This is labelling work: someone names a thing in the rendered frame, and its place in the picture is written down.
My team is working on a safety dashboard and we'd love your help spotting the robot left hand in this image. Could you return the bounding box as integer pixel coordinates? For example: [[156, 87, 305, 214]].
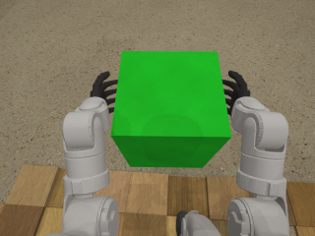
[[91, 71, 118, 114]]

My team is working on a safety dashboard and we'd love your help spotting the right robot forearm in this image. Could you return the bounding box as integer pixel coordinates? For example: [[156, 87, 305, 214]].
[[230, 96, 289, 233]]

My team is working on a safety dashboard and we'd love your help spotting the carton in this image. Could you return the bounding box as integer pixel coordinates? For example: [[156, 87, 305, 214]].
[[110, 51, 231, 168]]

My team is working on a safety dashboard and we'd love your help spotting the robot left upper arm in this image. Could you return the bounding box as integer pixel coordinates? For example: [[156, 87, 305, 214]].
[[44, 196, 119, 236]]

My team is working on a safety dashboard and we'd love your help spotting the robot right upper arm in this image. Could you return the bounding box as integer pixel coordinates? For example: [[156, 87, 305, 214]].
[[226, 197, 289, 236]]

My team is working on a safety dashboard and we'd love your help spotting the right robot thigh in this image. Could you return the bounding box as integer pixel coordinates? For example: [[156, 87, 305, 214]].
[[181, 213, 221, 236]]

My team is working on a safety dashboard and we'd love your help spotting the robot right hand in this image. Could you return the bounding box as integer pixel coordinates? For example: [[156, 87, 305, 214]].
[[222, 70, 250, 116]]

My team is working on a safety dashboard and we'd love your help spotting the left robot forearm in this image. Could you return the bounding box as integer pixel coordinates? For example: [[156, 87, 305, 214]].
[[62, 96, 111, 232]]

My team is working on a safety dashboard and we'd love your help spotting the right robot foot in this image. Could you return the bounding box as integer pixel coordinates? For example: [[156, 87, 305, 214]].
[[175, 210, 188, 236]]

